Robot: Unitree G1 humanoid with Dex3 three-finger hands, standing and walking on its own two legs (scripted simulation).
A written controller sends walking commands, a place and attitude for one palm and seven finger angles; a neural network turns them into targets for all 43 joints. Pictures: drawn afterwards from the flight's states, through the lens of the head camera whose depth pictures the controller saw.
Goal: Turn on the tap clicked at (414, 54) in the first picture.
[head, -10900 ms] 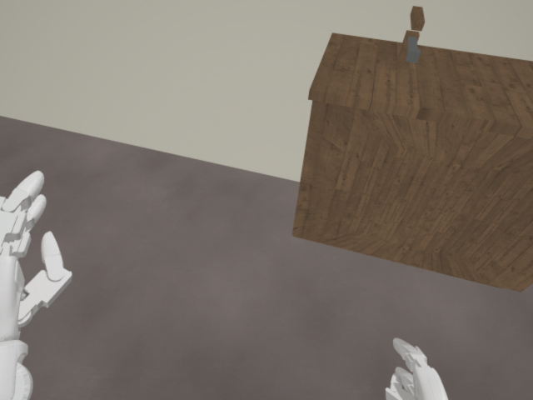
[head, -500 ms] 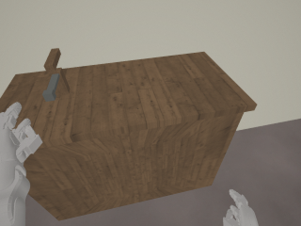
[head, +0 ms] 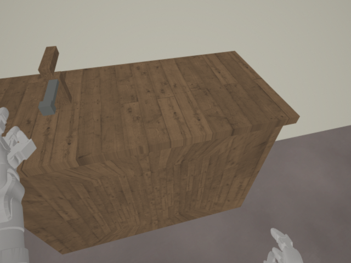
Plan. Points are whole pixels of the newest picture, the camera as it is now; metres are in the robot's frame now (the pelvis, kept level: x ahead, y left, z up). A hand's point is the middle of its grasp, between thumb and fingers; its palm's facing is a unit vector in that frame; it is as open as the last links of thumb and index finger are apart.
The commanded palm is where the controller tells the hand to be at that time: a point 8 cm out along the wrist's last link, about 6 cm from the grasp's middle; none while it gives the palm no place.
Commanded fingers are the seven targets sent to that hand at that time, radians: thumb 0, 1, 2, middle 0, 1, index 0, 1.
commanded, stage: reach beside the lever's end, fingers flat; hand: left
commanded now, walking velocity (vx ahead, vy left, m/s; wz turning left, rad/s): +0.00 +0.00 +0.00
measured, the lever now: (47, 107) +0.42 +0.37 +0.13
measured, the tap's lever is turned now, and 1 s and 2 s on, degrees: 0 0 7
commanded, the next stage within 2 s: push the lever round in 1.00 s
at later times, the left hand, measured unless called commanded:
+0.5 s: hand (37, 125) +0.37 +0.37 +0.12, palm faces +0.58 -0.81 -0.08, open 7.8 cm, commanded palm +0.32 +0.41 +0.12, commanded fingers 0.00 0.90 0.90 -0.15 -0.15 -0.15 -0.15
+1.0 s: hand (36, 127) +0.37 +0.38 +0.11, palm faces +0.56 -0.83 -0.06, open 7.8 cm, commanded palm +0.32 +0.41 +0.12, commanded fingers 0.00 0.90 0.90 -0.15 -0.15 -0.15 -0.15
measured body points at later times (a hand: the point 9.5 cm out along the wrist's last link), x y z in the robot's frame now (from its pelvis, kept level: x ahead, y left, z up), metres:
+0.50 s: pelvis +0.00 +0.00 -0.01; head +0.03 +0.00 +0.44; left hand +0.33 +0.41 +0.13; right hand +0.10 -0.27 -0.11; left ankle +0.02 +0.11 -0.74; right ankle +0.00 -0.10 -0.74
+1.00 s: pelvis +0.01 +0.00 -0.01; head +0.04 +0.01 +0.44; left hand +0.34 +0.42 +0.12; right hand +0.08 -0.27 -0.12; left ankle +0.02 +0.11 -0.74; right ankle +0.00 -0.10 -0.74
